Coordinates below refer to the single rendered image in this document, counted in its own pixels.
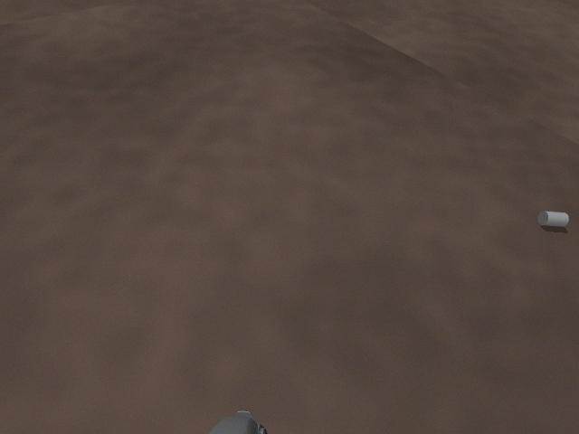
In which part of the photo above can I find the can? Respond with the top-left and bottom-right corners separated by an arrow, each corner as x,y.
537,211 -> 569,227

